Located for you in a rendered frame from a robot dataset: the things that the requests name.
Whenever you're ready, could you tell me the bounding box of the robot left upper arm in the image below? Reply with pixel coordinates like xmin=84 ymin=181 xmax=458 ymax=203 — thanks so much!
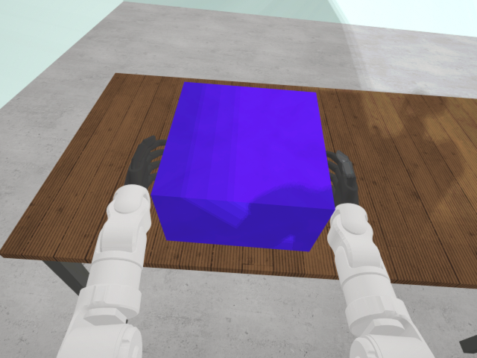
xmin=59 ymin=324 xmax=142 ymax=358

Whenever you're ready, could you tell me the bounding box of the robot right forearm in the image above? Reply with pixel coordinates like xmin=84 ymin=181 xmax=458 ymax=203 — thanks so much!
xmin=327 ymin=204 xmax=435 ymax=358

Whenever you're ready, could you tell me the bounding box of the robot right upper arm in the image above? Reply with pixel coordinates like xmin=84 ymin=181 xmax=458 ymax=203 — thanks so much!
xmin=350 ymin=334 xmax=434 ymax=358

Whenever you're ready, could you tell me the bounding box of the carton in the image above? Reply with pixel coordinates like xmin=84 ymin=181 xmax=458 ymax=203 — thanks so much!
xmin=151 ymin=82 xmax=335 ymax=252

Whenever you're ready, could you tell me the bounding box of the robot left forearm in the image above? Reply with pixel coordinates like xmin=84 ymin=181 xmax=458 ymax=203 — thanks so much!
xmin=57 ymin=184 xmax=151 ymax=358

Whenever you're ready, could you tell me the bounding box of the table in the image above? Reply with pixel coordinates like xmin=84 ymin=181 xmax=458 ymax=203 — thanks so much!
xmin=0 ymin=73 xmax=477 ymax=354

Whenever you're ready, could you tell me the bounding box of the left robot hand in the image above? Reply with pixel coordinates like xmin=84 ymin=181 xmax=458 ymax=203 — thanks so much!
xmin=124 ymin=135 xmax=167 ymax=189

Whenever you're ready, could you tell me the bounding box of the right robot hand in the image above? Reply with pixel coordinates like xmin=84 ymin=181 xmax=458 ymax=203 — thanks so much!
xmin=326 ymin=150 xmax=359 ymax=207

